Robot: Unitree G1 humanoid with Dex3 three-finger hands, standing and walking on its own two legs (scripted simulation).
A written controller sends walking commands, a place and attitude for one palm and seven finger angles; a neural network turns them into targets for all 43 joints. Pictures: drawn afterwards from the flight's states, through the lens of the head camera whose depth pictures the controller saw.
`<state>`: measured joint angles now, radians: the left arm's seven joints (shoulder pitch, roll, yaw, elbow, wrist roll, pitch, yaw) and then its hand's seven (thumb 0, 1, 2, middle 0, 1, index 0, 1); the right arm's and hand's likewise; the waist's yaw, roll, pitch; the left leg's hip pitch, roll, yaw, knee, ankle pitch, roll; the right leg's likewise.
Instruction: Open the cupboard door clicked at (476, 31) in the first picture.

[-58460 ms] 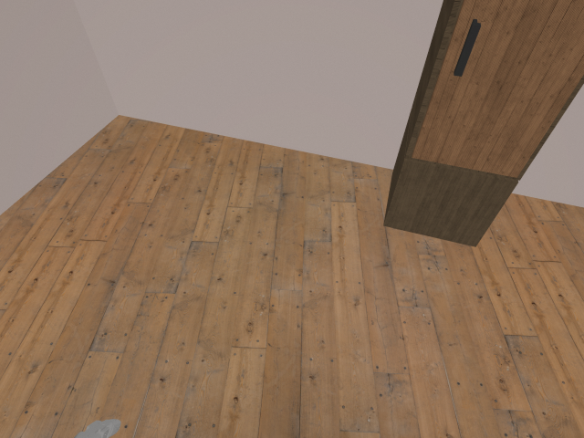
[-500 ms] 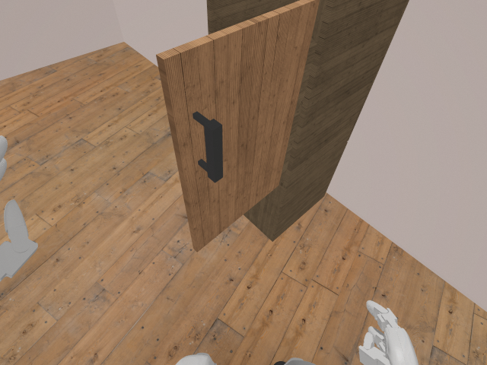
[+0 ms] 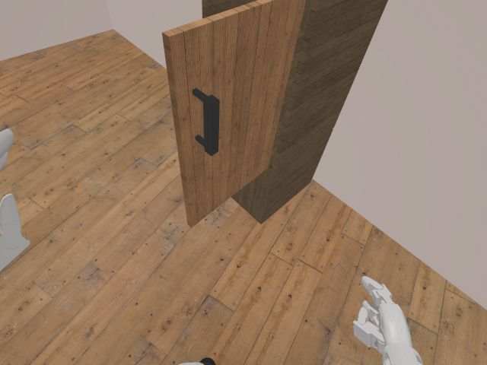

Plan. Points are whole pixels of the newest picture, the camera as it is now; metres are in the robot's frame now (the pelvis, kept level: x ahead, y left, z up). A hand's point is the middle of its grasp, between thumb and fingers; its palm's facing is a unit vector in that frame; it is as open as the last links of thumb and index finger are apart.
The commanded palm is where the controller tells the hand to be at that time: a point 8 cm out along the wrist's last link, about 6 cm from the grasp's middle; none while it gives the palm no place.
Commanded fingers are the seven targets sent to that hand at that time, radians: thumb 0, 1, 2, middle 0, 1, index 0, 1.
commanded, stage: step back with the hand held close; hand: left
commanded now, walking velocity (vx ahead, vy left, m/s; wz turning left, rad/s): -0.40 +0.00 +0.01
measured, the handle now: (204, 122) +0.54 +0.12 +0.07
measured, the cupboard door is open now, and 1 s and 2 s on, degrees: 92 92 92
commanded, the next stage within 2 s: stop stepping back and stand still in 0.14 s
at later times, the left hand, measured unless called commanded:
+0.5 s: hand out of the picture +0.04 +0.26 +0.17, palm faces +0.48 -0.78 -0.40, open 7.4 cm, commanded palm -0.02 +0.30 +0.18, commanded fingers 0.00 0.90 0.90 -0.20 -0.30 -0.20 -0.30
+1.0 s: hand out of the picture -0.02 +0.25 +0.16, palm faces +0.49 -0.75 -0.44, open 7.4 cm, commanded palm -0.07 +0.29 +0.18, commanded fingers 0.00 0.90 0.90 -0.20 -0.30 -0.20 -0.30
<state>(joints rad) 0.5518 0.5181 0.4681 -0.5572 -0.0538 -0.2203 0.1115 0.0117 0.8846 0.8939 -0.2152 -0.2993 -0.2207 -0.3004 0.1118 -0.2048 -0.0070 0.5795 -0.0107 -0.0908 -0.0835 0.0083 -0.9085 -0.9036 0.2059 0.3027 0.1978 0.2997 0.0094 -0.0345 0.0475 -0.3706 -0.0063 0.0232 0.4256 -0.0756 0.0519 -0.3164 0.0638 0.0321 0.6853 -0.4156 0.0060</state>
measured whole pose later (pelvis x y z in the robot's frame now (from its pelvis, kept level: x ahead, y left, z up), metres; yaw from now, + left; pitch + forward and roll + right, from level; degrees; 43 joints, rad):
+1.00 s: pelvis -0.20 -0.02 +0.01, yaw +2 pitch +1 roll +3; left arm 0.51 0.35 0.38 -0.33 -0.02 -0.21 0.14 0.01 0.89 0.89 -0.21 -0.30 -0.22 -0.30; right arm 0.29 -0.26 -0.02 0.69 -0.01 -0.13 -0.10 0.01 -0.91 -0.90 0.21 0.30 0.20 0.30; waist 0.01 -0.01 -0.08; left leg -0.37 0.04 0.07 0.68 -0.27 0.03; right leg -0.20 0.00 -0.11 0.40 -0.22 -0.08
